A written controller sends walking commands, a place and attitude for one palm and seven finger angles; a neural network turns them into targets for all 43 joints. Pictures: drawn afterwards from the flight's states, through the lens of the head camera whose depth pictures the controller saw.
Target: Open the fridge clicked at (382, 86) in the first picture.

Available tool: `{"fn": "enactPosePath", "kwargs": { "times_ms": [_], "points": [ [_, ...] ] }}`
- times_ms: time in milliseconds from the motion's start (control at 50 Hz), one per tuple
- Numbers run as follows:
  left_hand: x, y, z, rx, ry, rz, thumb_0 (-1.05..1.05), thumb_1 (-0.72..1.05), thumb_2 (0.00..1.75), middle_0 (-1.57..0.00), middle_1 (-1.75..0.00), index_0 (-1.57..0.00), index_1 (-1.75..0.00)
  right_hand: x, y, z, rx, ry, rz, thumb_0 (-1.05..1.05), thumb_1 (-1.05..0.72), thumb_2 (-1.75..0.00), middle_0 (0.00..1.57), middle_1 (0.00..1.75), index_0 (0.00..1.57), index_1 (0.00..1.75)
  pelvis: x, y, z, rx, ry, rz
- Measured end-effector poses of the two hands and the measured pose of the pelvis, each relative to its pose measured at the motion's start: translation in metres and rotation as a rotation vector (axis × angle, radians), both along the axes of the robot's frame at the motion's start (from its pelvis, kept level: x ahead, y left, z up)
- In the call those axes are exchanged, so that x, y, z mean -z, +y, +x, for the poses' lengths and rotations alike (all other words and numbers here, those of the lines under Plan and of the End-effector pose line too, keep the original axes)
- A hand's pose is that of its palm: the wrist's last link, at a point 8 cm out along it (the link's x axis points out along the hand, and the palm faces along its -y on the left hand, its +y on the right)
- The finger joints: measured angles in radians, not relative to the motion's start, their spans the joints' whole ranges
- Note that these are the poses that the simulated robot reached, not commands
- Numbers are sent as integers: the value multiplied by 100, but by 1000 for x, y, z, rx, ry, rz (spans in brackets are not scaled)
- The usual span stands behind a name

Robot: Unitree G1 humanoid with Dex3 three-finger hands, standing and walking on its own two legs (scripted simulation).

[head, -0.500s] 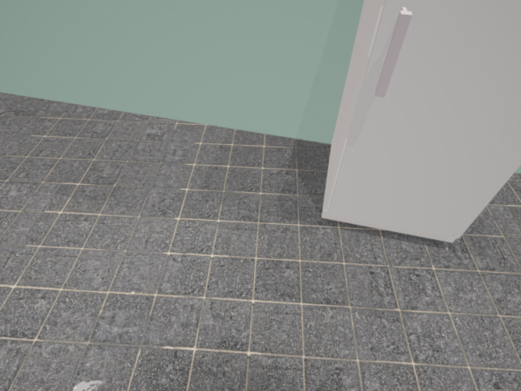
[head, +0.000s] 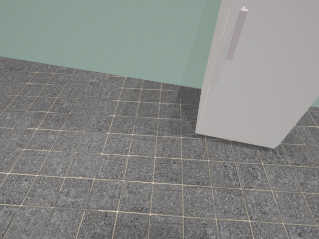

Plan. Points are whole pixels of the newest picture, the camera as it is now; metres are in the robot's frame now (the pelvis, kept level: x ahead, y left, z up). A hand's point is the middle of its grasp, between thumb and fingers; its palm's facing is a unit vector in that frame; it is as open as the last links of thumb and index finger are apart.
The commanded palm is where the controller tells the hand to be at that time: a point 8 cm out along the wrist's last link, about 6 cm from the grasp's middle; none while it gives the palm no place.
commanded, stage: stand and wait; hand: left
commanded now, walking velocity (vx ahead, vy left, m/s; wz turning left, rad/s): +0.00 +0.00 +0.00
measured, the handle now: (235, 34) +0.97 -0.30 +0.09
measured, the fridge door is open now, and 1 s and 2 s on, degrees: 0 0 0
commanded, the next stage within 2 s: look at it before walking up in 0.32 s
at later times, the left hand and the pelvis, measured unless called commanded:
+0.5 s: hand out of the picture +0.07 +0.24 -0.15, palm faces -0.03 -0.94 -0.33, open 7.4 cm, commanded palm none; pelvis +0.00 +0.00 +0.00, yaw +0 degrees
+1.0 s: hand out of the picture +0.08 +0.25 -0.15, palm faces -0.02 -0.94 -0.33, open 7.4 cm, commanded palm none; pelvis +0.00 +0.00 +0.00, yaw +0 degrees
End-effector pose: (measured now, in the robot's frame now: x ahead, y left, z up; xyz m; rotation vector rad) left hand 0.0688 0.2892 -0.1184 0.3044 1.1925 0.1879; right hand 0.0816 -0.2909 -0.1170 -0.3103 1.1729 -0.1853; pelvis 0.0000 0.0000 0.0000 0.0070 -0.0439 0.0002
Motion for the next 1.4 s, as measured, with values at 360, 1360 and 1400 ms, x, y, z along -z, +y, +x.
{"fn": "enactPosePath", "kwargs": {
  "times_ms": [360,1360,1400],
  "points": [
    [-2,1,-7,4,24,9,1,90,90,-21,-30,-20,-30,4,-5,-28,25,65,5,1,-90,-90,20,30,20,30,-2,-3,-6,3,4,-1],
    [21,-39,-3,73,94,-44,1,91,90,-20,-30,-20,-30,28,18,-41,149,-3,88,0,-90,-90,20,30,20,30,14,-10,-12,144,10,31],
    [22,-51,-3,85,92,-50,1,91,90,-20,-30,-20,-30,38,17,-53,175,8,112,0,-90,-90,20,30,20,30,18,-16,-15,169,4,32]
  ]
}}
